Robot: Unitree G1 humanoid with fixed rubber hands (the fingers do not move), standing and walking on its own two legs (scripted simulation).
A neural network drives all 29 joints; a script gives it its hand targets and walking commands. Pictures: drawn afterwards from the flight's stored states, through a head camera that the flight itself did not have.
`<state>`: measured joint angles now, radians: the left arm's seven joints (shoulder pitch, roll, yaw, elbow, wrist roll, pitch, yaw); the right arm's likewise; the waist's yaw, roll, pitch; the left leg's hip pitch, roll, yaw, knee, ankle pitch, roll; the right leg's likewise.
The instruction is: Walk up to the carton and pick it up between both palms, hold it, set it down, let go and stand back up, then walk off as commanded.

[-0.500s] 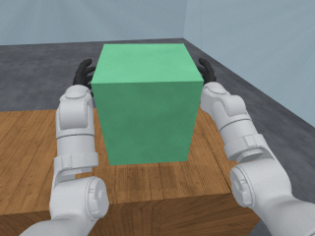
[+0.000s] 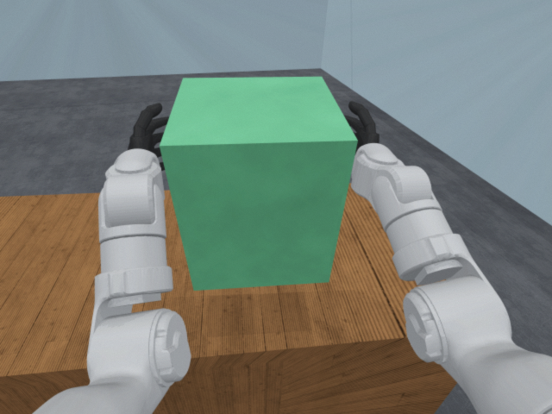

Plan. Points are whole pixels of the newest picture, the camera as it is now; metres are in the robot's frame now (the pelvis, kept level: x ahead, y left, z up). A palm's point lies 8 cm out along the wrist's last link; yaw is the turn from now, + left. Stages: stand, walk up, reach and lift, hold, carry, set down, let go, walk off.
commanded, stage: hold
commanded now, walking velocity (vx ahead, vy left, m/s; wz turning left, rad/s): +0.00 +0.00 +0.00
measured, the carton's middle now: (258, 183) +0.39 +0.01 +0.20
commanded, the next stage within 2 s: none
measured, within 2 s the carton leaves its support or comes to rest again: neither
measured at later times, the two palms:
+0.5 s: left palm (144, 159) +0.37 +0.16 +0.26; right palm (362, 153) +0.37 -0.14 +0.26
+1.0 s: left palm (145, 159) +0.37 +0.16 +0.26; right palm (363, 153) +0.37 -0.14 +0.26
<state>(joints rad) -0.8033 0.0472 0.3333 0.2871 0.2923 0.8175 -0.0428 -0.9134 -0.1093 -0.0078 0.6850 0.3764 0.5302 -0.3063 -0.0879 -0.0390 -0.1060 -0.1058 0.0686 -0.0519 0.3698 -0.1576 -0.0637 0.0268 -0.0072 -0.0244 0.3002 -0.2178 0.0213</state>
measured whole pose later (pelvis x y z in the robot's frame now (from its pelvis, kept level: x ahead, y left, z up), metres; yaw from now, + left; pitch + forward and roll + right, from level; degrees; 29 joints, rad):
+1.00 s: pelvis +0.00 +0.00 +0.00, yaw +0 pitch -6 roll -1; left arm -0.80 0.05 0.33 0.29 0.28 0.82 -0.03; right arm -0.92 -0.12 0.00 0.69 0.39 0.53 -0.31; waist -0.09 -0.04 -0.12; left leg -0.12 0.07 -0.06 0.37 -0.16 -0.06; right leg 0.02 0.00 -0.01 0.30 -0.22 0.02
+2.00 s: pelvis +0.00 +0.00 +0.00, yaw +0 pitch -5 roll -1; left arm -0.82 0.05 0.33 0.33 0.27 0.81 -0.02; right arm -0.93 -0.13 0.00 0.72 0.39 0.53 -0.30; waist -0.08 -0.03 -0.13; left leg -0.13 0.06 -0.07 0.37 -0.16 -0.06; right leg 0.01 0.00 0.00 0.29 -0.21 0.02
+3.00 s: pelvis +0.00 +0.00 +0.00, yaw +0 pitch -5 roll -1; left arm -0.82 0.05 0.33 0.33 0.26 0.81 -0.01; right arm -0.93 -0.13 0.00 0.72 0.40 0.54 -0.30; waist -0.08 -0.03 -0.13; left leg -0.13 0.06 -0.08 0.38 -0.16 -0.06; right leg 0.00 0.01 0.01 0.30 -0.21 0.02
